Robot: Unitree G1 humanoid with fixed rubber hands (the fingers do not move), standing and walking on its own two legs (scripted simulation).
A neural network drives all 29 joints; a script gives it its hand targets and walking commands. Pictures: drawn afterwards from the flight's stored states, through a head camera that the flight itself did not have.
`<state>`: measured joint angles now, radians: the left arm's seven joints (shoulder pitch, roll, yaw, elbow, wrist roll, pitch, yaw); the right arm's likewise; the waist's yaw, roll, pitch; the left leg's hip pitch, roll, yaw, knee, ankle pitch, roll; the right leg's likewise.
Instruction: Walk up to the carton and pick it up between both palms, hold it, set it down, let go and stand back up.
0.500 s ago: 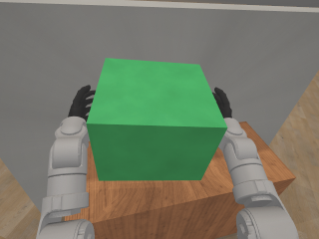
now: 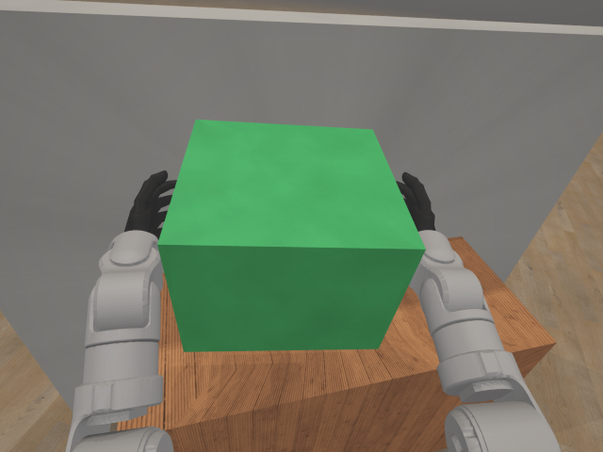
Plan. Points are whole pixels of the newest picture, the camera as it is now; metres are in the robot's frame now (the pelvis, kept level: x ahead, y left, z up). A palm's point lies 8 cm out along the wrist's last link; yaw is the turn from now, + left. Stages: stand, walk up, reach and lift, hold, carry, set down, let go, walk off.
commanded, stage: hold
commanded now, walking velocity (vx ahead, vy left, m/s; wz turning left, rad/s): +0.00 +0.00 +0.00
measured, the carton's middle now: (285, 232) +0.38 +0.01 +0.15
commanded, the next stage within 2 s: set down in 1.02 s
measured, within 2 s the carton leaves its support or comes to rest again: neither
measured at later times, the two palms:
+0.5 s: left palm (147, 232) +0.35 +0.18 +0.18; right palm (418, 231) +0.36 -0.17 +0.18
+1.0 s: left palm (145, 232) +0.35 +0.18 +0.18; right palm (417, 232) +0.35 -0.17 +0.18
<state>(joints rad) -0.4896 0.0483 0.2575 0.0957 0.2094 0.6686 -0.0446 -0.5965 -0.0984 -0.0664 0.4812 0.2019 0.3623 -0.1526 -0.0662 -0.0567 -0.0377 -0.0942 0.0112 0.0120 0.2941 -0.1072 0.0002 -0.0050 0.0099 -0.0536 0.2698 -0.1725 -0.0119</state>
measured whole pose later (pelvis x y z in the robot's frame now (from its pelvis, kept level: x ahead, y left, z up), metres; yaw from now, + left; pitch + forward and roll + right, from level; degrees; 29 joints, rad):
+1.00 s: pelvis +0.00 +0.00 +0.00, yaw +0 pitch -4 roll +0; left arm -0.49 0.05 0.24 0.06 0.20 0.69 -0.03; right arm -0.59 -0.10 -0.08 0.44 0.20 0.39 -0.15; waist -0.06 -0.05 -0.04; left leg -0.11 0.01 0.02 0.29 -0.10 0.00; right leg -0.03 0.01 -0.05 0.27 -0.16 -0.01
